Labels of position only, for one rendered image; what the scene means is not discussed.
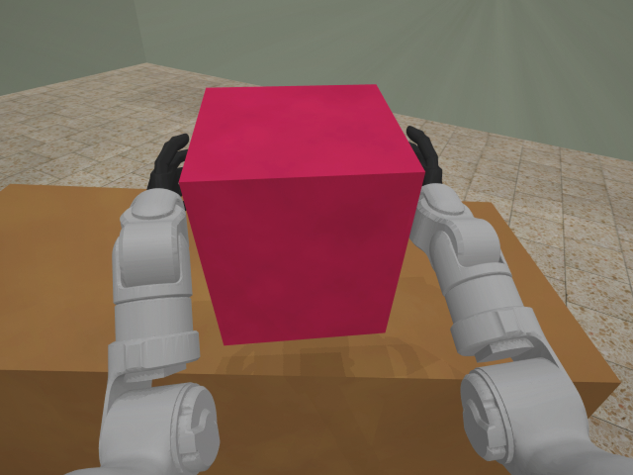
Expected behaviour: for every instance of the pedestal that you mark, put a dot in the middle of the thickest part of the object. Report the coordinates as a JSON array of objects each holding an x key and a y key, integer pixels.
[{"x": 369, "y": 404}]

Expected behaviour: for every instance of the robot left forearm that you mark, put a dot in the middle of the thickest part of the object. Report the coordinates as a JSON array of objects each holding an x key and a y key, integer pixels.
[{"x": 151, "y": 288}]

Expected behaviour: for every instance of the robot right forearm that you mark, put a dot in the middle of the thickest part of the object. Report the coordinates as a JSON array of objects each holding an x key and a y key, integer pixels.
[{"x": 489, "y": 319}]

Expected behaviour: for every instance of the carton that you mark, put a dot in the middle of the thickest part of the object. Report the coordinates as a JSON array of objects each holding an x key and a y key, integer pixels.
[{"x": 301, "y": 201}]

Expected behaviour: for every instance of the right robot hand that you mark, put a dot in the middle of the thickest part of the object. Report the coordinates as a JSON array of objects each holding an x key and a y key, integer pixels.
[{"x": 426, "y": 155}]

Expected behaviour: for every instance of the right robot upper arm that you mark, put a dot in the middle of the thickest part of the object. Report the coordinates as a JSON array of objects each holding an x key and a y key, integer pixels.
[{"x": 527, "y": 416}]

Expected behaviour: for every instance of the left robot upper arm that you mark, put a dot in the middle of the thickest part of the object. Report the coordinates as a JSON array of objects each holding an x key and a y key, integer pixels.
[{"x": 163, "y": 430}]

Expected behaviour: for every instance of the left robot hand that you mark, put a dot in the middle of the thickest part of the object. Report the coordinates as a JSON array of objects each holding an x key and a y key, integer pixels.
[{"x": 165, "y": 174}]

